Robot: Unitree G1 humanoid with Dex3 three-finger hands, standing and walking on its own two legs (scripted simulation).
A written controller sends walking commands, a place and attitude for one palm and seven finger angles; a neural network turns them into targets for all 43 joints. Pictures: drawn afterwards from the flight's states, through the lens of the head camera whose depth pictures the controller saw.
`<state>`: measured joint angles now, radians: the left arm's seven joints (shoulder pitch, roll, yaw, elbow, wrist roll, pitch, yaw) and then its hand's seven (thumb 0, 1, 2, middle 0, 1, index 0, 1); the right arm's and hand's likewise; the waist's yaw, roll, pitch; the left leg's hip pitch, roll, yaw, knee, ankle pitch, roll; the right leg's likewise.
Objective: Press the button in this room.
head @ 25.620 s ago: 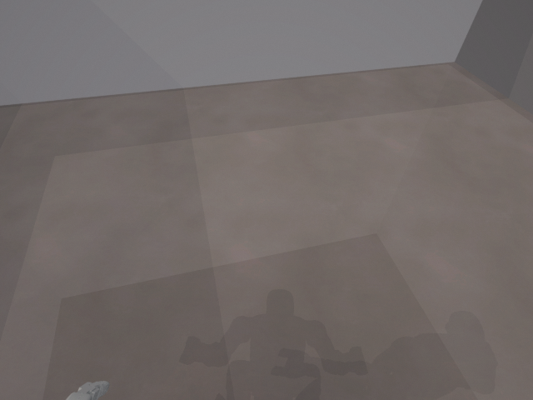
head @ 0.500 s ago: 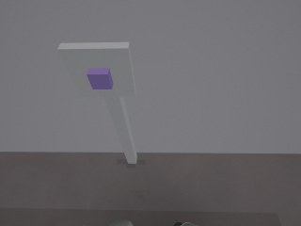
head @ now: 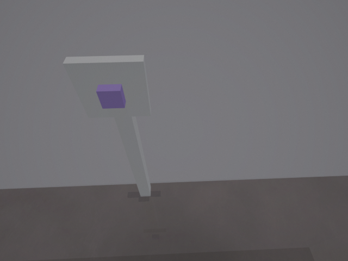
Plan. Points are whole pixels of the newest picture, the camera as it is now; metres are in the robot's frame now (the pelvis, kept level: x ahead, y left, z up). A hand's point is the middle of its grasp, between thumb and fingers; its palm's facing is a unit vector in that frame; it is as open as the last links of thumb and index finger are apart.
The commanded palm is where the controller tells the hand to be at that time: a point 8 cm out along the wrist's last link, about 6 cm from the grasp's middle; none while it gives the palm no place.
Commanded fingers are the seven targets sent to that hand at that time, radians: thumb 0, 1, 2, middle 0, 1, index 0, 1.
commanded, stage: look again from close up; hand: left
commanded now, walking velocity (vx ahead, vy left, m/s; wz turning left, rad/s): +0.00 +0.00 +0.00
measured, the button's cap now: (112, 95) +0.52 +0.20 +0.07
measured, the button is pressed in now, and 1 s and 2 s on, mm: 0 0 0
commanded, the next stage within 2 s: raise the hand and make a fist in 0.52 s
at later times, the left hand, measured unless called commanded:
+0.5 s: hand out of the picture +0.03 +0.16 -0.17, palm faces +0.01 -0.97 -0.24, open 7.3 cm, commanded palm none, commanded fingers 0.00 0.90 0.90 -0.20 -0.30 -0.20 -0.30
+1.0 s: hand (118, 243) +0.16 +0.13 -0.01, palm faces -0.02 -1.00 +0.06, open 5.7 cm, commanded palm +0.12 +0.21 -0.04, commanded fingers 0.00 0.90 0.90 -0.75 -0.90 -0.75 -0.90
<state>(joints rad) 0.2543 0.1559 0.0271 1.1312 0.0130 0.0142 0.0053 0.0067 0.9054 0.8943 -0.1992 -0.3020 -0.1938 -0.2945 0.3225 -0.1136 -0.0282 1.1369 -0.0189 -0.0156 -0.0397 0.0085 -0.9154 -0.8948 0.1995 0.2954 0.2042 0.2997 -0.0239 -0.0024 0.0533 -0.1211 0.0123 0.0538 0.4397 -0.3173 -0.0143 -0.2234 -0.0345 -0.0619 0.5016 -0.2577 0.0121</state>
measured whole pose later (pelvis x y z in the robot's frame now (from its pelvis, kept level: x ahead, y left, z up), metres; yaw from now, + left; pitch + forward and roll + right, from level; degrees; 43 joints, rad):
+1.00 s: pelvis -0.04 -0.01 -0.05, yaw +0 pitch +9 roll +1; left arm 0.41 0.09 0.04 0.11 -0.19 -0.52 -0.22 0.01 0.91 0.89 -0.49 -0.62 -0.49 -0.61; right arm 0.12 -0.27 -0.07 0.54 0.01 -0.26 0.00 0.01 -0.91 -0.90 0.20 0.29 0.20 0.30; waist 0.00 -0.05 -0.12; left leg -0.62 0.01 0.04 0.94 -0.47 0.00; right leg -0.68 -0.02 -0.06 0.96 -0.43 -0.04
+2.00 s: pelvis -0.01 +0.02 -0.04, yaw +2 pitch +8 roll -2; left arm 0.38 0.23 0.17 -0.15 -0.23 -0.21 -0.19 0.02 0.90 0.90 -1.30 -1.50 -1.29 -1.50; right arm 0.24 -0.23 0.06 0.50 0.02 -0.21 -0.04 0.02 -0.91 -0.90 0.20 0.30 0.20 0.30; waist 0.02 0.04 -0.10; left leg -0.55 0.01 -0.01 0.91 -0.49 0.03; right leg -0.55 -0.02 -0.11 0.84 -0.42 -0.01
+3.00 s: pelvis -0.04 +0.00 -0.03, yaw +2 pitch +4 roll -1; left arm 0.05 0.24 0.19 0.13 -0.24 -0.19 -0.23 0.02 0.90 0.90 -1.30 -1.50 -1.30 -1.50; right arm 0.24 -0.25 0.06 0.61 0.03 -0.25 -0.08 0.02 -0.91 -0.90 0.20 0.30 0.21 0.30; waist 0.01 0.04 -0.04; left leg -0.46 0.00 0.00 0.78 -0.40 0.01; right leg -0.47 -0.02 -0.10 0.74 -0.35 -0.03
